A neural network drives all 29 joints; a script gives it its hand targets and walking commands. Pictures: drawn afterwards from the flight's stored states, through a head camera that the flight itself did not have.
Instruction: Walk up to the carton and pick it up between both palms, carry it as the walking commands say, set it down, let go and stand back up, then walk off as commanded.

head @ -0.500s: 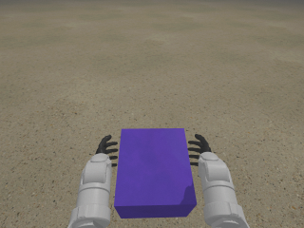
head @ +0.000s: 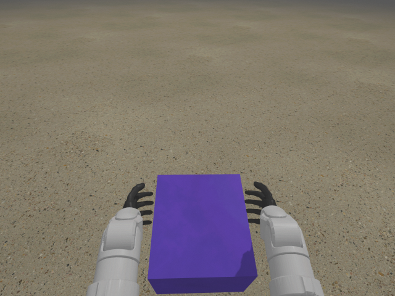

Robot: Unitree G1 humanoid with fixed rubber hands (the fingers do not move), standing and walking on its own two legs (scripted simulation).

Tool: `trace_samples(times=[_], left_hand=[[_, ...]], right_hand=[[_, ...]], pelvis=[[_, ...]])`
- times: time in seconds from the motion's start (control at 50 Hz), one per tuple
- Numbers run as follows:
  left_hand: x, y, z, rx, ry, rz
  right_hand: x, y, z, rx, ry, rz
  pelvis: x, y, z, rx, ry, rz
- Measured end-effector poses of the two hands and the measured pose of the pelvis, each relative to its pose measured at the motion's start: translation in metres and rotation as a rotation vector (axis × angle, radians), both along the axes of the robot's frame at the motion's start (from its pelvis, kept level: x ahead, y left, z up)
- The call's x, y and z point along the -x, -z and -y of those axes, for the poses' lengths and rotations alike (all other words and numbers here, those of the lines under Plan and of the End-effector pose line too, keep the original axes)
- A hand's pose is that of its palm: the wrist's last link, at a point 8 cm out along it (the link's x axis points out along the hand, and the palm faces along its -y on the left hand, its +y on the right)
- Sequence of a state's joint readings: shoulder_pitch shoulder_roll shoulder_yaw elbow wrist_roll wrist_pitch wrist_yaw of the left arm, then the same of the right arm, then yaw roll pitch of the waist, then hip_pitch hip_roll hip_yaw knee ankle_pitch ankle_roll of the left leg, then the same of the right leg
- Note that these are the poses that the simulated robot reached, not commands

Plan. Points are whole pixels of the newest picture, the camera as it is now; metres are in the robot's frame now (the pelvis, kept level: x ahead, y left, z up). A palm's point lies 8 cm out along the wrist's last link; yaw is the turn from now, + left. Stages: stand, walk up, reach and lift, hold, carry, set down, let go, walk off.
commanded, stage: hold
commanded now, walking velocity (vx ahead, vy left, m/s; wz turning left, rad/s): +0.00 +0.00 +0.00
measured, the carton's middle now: (199, 232) +0.30 +0.00 -0.04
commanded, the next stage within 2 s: carry in 0.82 s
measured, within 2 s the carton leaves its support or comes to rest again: neither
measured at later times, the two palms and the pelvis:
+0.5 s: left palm (130, 218) +0.28 +0.15 +0.05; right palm (269, 217) +0.28 -0.15 +0.05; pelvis -0.01 +0.00 +0.00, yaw +0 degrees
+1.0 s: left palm (134, 207) +0.30 +0.14 +0.06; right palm (267, 204) +0.30 -0.14 +0.06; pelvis +0.01 +0.00 -0.01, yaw +0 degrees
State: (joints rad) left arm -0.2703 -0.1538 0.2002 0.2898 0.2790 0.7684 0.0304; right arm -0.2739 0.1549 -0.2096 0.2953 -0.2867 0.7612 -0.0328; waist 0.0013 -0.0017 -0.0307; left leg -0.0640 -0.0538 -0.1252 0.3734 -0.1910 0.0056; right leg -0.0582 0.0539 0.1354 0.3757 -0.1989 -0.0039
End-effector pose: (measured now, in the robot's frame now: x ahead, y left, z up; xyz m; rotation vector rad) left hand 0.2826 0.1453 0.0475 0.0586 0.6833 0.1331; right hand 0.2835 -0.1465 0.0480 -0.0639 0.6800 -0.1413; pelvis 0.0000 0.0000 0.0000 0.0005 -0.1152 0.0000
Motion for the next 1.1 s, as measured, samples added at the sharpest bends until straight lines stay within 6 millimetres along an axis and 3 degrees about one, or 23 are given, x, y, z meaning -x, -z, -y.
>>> trace_samples(times=[0.46,0.84,0.98,1.1], left_hand=[[0.007,-0.002,0.0,-0.005,-0.007,0.006],[0.004,-0.002,-0.001,-0.019,-0.002,0.01],[-0.009,-0.01,0.005,-0.022,-0.048,0.032],[-0.04,-0.015,0.003,-0.025,-0.103,-0.025]], right_hand=[[0.007,-0.001,-0.001,-0.008,0.009,0.005],[0.005,-0.002,-0.002,-0.004,0.006,0.009],[-0.011,-0.012,-0.002,0.022,0.041,0.034],[-0.041,-0.018,-0.01,0.017,0.09,-0.02]], pelvis=[[0.011,0.003,-0.001,-0.002,-0.001,0.009],[0.007,0.003,-0.002,0.0,0.003,-0.027],[-0.007,0.008,0.002,0.002,0.01,-0.113],[-0.04,0.01,-0.003,0.004,-0.017,-0.169]])
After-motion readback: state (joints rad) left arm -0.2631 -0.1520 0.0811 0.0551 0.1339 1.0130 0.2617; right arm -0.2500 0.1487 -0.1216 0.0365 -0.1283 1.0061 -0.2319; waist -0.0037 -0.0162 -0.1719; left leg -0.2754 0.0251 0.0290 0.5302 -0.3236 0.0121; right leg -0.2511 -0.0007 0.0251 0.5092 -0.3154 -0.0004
